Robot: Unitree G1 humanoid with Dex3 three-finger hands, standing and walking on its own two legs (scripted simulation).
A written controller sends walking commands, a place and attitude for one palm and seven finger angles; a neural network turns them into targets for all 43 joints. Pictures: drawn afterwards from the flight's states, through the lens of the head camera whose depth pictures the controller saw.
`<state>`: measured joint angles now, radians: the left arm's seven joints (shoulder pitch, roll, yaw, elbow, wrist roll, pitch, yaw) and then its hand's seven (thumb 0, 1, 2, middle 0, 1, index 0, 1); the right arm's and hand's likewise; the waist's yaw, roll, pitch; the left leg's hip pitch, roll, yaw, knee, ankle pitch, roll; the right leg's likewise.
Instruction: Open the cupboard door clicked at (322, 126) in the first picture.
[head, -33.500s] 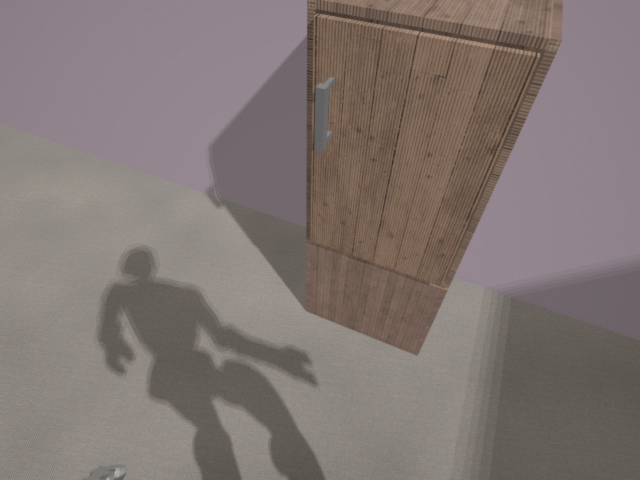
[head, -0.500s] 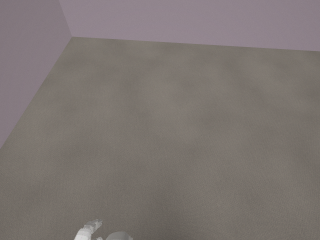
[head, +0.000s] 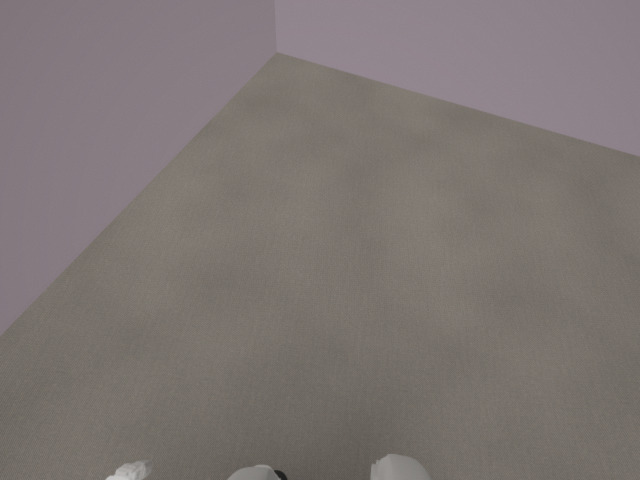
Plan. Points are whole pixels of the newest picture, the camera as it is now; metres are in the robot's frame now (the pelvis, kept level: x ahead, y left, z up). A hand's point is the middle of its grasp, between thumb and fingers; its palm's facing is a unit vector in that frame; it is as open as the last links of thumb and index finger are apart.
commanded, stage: turn to face it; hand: left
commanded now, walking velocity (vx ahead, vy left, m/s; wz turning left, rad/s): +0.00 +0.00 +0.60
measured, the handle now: out of the picture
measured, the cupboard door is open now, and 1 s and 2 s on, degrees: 48 48 48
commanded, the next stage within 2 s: none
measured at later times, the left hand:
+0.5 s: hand out of the picture +0.02 +0.12 -0.15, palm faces +0.35 -0.90 -0.26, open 7.3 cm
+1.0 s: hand out of the picture +0.00 +0.14 -0.15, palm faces +0.58 -0.76 -0.28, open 7.4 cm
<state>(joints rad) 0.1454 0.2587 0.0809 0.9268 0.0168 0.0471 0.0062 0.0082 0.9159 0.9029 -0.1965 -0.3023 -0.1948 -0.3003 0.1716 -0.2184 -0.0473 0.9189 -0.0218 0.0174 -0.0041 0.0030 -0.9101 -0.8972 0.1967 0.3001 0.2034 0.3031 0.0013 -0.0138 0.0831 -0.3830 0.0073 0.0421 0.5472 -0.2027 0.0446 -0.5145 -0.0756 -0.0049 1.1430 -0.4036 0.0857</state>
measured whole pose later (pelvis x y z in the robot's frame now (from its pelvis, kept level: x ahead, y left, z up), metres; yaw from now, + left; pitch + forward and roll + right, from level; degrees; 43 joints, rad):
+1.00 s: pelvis +0.04 -0.10 +0.00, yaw +36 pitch +1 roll +1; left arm 0.14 0.24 0.06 0.87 0.01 0.04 0.00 0.01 0.91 0.90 -0.20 -0.30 -0.20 -0.30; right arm 0.17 -0.22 -0.06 0.92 -0.02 0.05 0.01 0.01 -0.91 -0.90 0.20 0.30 0.21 0.30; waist -0.01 0.01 0.08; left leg -0.31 -0.01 -0.07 0.54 -0.26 -0.02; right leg -0.38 -0.05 -0.01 0.76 -0.39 0.08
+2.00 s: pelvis +0.12 -0.11 +0.00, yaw +73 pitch +1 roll +2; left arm 0.15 0.18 0.03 0.86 0.01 0.00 0.02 0.01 0.91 0.90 -0.20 -0.30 -0.20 -0.30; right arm 0.18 -0.25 -0.09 0.96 -0.01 0.07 0.01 0.01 -0.91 -0.90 0.20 0.30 0.20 0.30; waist -0.03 0.05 0.10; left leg -0.48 -0.04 -0.06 1.06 -0.49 -0.05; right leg -0.25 -0.06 -0.10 0.59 -0.36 -0.02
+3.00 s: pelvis +0.17 -0.04 +0.01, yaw +108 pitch +0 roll +3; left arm 0.15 0.17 0.02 0.88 0.01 0.01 0.02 0.01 0.91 0.90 -0.20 -0.30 -0.20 -0.30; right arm 0.21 -0.25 -0.09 0.99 -0.01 0.08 0.01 0.01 -0.91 -0.90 0.20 0.30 0.20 0.30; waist -0.05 0.04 0.09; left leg -0.50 -0.04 -0.04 1.16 -0.44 -0.06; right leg -0.20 -0.05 -0.10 0.53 -0.34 -0.03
